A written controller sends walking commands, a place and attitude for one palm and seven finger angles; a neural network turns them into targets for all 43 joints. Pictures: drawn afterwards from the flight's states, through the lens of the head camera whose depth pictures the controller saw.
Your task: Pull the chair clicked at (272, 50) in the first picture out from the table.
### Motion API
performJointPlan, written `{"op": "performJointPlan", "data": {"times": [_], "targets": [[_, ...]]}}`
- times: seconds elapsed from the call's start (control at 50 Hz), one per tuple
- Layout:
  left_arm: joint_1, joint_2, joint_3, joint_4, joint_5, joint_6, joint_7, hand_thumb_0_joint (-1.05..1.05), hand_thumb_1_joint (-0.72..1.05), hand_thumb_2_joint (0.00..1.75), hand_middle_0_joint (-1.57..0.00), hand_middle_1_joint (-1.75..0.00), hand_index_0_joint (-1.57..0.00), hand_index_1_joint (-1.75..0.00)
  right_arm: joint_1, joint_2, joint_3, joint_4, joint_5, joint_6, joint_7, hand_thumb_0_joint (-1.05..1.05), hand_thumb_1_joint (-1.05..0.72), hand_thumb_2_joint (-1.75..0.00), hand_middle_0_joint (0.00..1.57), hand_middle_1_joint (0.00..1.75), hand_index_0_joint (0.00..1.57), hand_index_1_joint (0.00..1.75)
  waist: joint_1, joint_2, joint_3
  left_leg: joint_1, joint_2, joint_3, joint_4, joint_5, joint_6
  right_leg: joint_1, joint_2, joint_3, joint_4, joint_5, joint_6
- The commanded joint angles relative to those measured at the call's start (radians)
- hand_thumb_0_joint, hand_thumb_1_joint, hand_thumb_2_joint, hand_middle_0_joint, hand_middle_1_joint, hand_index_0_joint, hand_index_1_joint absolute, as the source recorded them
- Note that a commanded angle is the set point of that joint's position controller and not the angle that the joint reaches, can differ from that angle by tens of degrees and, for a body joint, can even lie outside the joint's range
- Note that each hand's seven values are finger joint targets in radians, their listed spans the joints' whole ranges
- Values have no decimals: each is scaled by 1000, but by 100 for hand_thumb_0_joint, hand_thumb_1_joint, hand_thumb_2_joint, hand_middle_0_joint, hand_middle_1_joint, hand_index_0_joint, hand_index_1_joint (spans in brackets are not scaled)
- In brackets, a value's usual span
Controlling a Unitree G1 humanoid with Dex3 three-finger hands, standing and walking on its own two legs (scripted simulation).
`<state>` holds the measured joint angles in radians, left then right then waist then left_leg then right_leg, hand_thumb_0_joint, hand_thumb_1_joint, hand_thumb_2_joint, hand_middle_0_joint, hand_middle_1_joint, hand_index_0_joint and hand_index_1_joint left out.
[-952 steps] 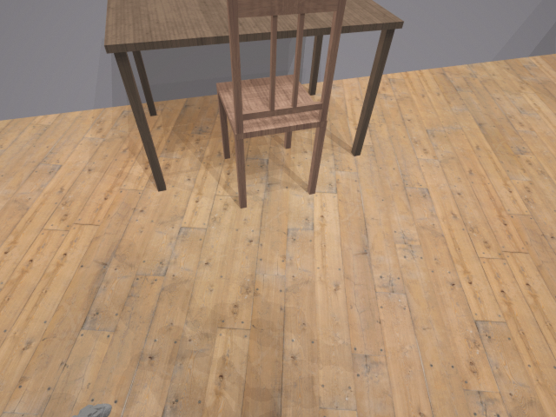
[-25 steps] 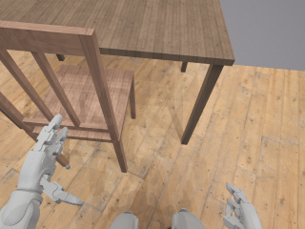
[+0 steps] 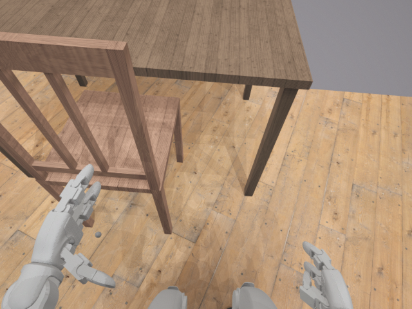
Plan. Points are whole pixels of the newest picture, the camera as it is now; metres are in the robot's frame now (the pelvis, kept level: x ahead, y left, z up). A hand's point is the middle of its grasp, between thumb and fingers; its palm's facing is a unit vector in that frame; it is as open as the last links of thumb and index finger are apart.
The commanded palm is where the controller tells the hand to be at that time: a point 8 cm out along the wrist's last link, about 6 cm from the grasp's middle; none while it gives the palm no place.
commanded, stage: aim the fingers beside a spindle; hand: left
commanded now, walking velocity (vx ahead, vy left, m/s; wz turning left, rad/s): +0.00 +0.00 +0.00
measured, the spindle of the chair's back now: (45, 127) +0.49 +0.41 +0.01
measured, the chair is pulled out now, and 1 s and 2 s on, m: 0.00 0.00 0.00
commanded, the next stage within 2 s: none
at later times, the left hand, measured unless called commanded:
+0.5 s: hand (107, 222) +0.26 +0.20 +0.03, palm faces -0.06 -1.00 -0.05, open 16.9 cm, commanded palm +0.25 +0.25 +0.03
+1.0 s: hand (117, 217) +0.28 +0.18 +0.01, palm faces -0.09 -0.99 -0.05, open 16.9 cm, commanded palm +0.27 +0.24 +0.01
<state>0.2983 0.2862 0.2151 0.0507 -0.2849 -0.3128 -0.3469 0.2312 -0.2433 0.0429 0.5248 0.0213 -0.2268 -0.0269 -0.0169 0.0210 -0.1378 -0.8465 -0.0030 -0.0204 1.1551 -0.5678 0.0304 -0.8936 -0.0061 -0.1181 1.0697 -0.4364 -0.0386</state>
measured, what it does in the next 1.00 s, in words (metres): stands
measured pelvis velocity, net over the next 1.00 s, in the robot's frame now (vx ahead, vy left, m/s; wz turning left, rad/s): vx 0.00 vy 0.01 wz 0.00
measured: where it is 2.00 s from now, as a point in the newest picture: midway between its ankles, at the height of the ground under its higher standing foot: outside the picture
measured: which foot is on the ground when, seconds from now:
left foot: down 0.00-1.00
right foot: down 0.00-1.00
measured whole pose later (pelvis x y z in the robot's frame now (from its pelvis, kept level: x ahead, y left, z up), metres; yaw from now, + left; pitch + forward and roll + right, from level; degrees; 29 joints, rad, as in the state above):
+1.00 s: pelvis +0.00 +0.01 -0.02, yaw +0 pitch +20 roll -3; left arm 0.12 0.26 0.17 0.14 -0.23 -0.36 -0.29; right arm 0.22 -0.25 0.04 0.52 0.00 -0.19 -0.01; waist -0.02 0.02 -0.16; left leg -1.01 -0.01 -0.01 1.27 -0.60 0.04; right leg -1.06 -0.02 -0.11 1.18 -0.47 -0.03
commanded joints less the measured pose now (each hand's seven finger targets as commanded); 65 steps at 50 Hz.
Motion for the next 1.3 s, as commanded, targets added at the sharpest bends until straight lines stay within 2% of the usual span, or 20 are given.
{"op": "performJointPlan", "data": {"times": [0.0, 0.02, 0.14, 0.16, 0.26, 0.34, 0.38, 0.42, 0.44, 0.48, 0.56, 0.7, 0.82, 0.86, 0.92, 0.98, 1.08, 1.16, 1.24, 1.28], "targets": [[-102, 148, 99, -207, -29, -89, 23, 0, -50, 30, -6, -8, -6, -8, -38, -139, -66, -145, 5, -57, -15, 0, -90, -90, 20, 30, 20, 30, 1, 35, -211, 41, -11, -41, -191, 237, -9, 232, 10, 78, -145, 84, -1], [-100, 144, 91, -202, -23, -91, 24, 0, -50, 30, -6, -8, -6, -8, -39, -140, -67, -143, 5, -59, -14, 0, -90, -90, 20, 30, 20, 30, 0, 57, -202, 44, -12, -37, -189, 233, -8, 222, 9, 81, -149, 80, -2], [-193, 112, 16, -161, 0, -82, 6, 0, -50, 30, -6, -8, -6, -8, -25, -155, -61, -138, 1, -67, -17, 0, -90, -90, 20, 30, 20, 30, -29, 33, -207, 30, -8, -53, -173, 205, -5, 166, 11, 74, -127, 56, 0], [-203, 138, 44, -154, 0, -81, 7, 0, -50, 30, -6, -8, -6, -8, -22, -158, -63, -135, 3, -66, -17, 0, -90, -90, 20, 30, 20, 30, -21, 31, -224, 28, -9, -52, -173, 210, -8, 178, 9, 75, -124, 62, 0], [-146, 140, 61, -211, 5, -74, 36, 0, -50, 30, -6, -8, -6, -8, -26, -147, -68, -150, -2, -60, -8, 0, -90, -90, 20, 30, 20, 30, 14, 87, -301, 77, -11, -52, -179, 322, -21, 208, 6, 65, -93, 150, -5], [-154, 128, 60, -177, 15, -72, 75, 0, -50, 30, -6, -8, -6, -8, -26, -144, -71, -150, -5, -43, -1, 0, -90, -90, 20, 30, 20, 30, 1, 17, -255, 24, -7, -52, -169, 306, -19, 189, 10, 60, -86, 143, -4], [-133, 121, 63, -148, 20, -77, 77, 0, -50, 30, -6, -8, -6, -8, -24, -143, -73, -152, -5, -36, 2, 0, -90, -90, 20, 30, 20, 30, 5, 23, -250, 8, -9, -43, -162, 289, -19, 184, 7, 65, -85, 134, -3], [-183, 127, 57, -135, 25, -85, 72, 0, -50, 30, -6, -8, -6, -8, -24, -149, -71, -149, -3, -31, 1, 0, -90, -90, 20, 30, 20, 30, -7, 8, -234, -18, -9, -43, -156, 244, -16, 165, 6, 71, -89, 97, -2], [-205, 113, 31, -143, 27, -89, 65, 0, -50, 30, -6, -8, -6, -8, -26, -150, -69, -152, -3, -33, 0, 0, -90, -90, 20, 30, 20, 30, -15, 32, -228, -12, -8, -48, -152, 240, -14, 140, 8, 71, -82, 90, -4], [-236, 115, 21, -167, 24, -101, 52, 0, -50, 30, -6, -8, -6, -8, -21, -153, -69, -149, -4, -38, -1, 0, -90, -90, 20, 30, 20, 30, -14, 72, -273, 16, -9, -50, -147, 258, -18, 141, 4, 74, -76, 101, -5], [-241, 129, 30, -188, 13, -111, 38, 0, -50, 30, -6, -8, -6, -8, -8, -156, -72, -142, -8, -42, -3, 0, -90, -90, 20, 30, 20, 30, -12, 55, -341, 46, -5, -54, -129, 331, -21, 161, 5, 72, -58, 163, -4], [-217, 116, 45, -111, 18, -91, 54, 0, -50, 30, -6, -8, -6, -8, -14, -152, -74, -139, -6, -20, 5, 0, -90, -90, 20, 30, 20, 30, -4, 32, -296, -10, -7, -48, -123, 325, -26, 139, 5, 65, -40, 161, -5], [-253, 109, 24, -137, 23, -98, 54, 0, -50, 30, -6, -8, -6, -8, -14, -151, -74, -149, -9, -10, 10, 0, -90, -90, 20, 30, 20, 30, -4, 46, -330, -8, -9, -46, -109, 322, -23, 134, 3, 73, -32, 160, -5], [-278, 119, 31, -144, 22, -108, 54, 0, -50, 30, -6, -8, -6, -8, -12, -153, -75, -149, -10, -9, 9, 0, -90, -90, 20, 30, 20, 30, -7, 26, -348, -19, -8, -48, -98, 327, -20, 139, 4, 77, -24, 168, -5], [-345, 112, 14, -124, 34, -120, 62, 0, -50, 30, -6, -8, -6, -8, -15, -151, -72, -132, -11, -9, 5, 0, -90, -90, 20, 30, 20, 30, -19, 58, -319, -29, -8, -51, -92, 288, -22, 93, 3, 77, -22, 125, -5], [-380, 102, 1, -77, 45, -117, 70, 0, -50, 30, -6, -8, -6, -8, -15, -156, -72, -126, -10, -7, 3, 0, -90, -90, 20, 30, 20, 30, -26, 41, -304, -41, -6, -59, -91, 255, -23, 54, 3, 71, -15, 87, -5], [-441, 126, 24, -6, 52, -96, 72, 0, -50, 30, -6, -8, -6, -8, -16, -160, -70, -122, -10, 7, 0, 0, -90, -90, 20, 30, 20, 30, -24, 20, -330, -87, -12, -46, -74, 213, -12, 65, 2, 87, -17, 66, -2], [-446, 145, 51, -18, 53, -96, 82, 0, -50, 30, -6, -8, -6, -8, -11, -156, -71, -129, -13, 15, 3, 0, -90, -90, 20, 30, 20, 30, -2, 50, -393, -60, -12, -46, -74, 278, -18, 95, 1, 87, 3, 122, -5], [-472, 139, 41, -46, 50, -108, 93, 0, -50, 30, -6, -8, -6, -8, -8, -153, -72, -131, -16, 24, 8, 0, -90, -90, 20, 30, 20, 30, -9, 52, -439, -57, -11, -44, -59, 326, -15, 119, 2, 93, 17, 174, -5], [-452, 127, 36, 6, 51, -107, 91, 0, -50, 30, -6, -8, -6, -8, -3, -155, -72, -122, -14, 32, 12, 0, -90, -90, 20, 30, 20, 30, -17, 19, -399, -79, -8, -39, -57, 301, -13, 104, 3, 91, 8, 161, 0]]}}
